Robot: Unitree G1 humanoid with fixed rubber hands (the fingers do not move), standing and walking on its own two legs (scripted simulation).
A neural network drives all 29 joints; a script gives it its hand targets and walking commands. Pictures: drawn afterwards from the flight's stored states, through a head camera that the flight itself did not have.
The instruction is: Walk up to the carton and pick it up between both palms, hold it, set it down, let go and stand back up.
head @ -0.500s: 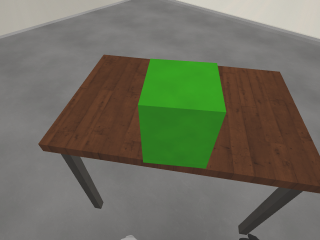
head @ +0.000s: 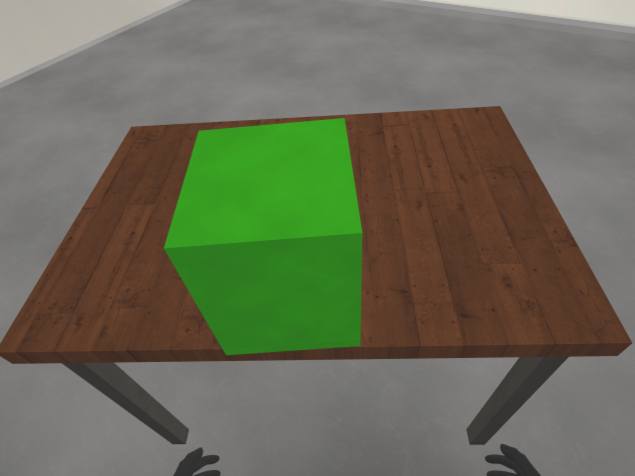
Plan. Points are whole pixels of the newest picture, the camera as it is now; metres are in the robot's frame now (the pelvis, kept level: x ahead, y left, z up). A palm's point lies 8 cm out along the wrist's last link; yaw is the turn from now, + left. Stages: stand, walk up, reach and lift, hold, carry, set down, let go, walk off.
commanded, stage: walk up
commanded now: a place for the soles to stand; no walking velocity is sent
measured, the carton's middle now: (282, 242) +0.43 +0.06 +0.06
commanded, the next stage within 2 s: none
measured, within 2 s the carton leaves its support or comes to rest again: neither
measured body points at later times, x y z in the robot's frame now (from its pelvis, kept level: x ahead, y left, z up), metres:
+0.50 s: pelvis +0.00 +0.04 +0.02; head +0.02 +0.03 +0.47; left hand +0.10 +0.26 -0.11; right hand +0.13 -0.16 -0.11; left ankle +0.01 +0.13 -0.71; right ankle +0.02 -0.11 -0.71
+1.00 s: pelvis +0.00 +0.05 +0.02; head +0.00 +0.04 +0.47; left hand +0.09 +0.26 -0.11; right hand +0.07 -0.17 -0.12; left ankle +0.01 +0.13 -0.71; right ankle +0.02 -0.11 -0.71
